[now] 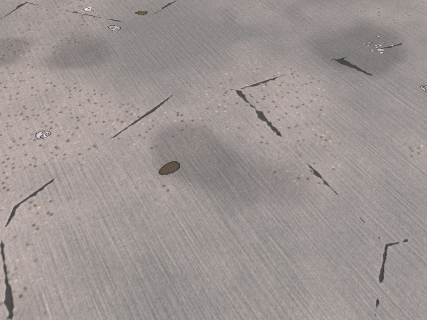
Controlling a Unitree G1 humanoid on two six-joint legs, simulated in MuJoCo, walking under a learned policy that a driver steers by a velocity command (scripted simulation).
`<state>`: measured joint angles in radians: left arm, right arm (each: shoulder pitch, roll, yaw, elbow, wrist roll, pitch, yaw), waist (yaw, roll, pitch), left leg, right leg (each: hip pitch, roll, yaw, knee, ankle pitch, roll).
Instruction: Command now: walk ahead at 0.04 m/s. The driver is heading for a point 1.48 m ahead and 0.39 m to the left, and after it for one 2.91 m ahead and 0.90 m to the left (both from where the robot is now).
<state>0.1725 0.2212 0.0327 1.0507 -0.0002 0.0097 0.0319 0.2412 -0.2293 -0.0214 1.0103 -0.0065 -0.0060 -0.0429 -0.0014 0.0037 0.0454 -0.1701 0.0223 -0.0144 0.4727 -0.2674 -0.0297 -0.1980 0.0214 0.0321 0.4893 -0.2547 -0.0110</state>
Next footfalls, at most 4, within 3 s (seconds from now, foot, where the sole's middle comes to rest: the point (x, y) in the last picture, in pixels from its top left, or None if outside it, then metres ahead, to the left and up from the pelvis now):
0.68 right None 0.41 -0.10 -0.78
1.20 left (184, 259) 0.72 0.14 -0.78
1.74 right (247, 189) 1.02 -0.10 -0.78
2.26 left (171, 151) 1.23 0.22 -0.78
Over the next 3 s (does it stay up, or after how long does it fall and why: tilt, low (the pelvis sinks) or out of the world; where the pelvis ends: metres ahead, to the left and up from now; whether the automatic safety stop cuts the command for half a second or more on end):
stays up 1.23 0.09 0.00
